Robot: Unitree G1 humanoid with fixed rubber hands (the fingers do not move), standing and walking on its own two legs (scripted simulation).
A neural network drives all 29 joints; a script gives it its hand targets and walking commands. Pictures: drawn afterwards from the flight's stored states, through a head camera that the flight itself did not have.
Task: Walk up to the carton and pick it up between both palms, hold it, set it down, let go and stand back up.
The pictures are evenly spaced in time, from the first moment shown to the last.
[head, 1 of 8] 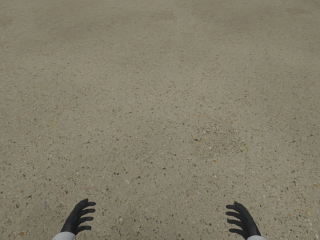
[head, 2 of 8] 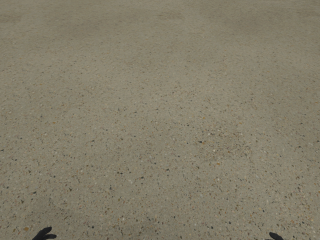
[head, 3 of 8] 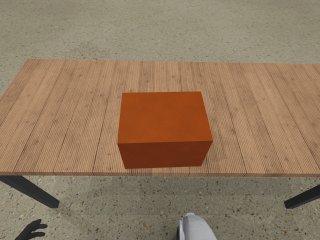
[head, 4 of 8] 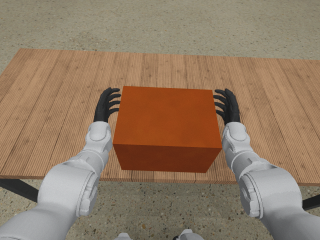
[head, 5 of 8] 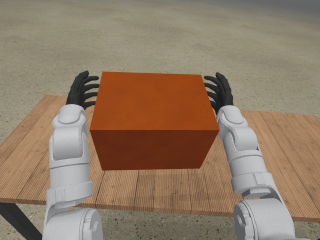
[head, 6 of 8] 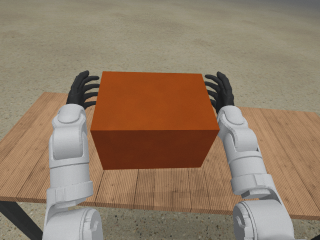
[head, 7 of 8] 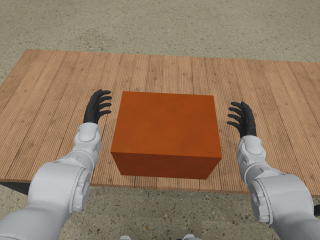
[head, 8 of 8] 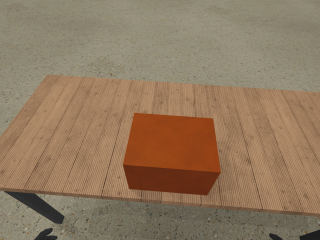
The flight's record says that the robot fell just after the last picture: no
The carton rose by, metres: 0.23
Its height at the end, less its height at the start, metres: +0.00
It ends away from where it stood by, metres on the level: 0.02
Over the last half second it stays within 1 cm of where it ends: yes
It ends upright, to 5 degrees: yes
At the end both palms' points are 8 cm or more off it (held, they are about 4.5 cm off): yes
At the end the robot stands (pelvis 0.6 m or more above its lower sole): yes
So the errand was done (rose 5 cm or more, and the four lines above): yes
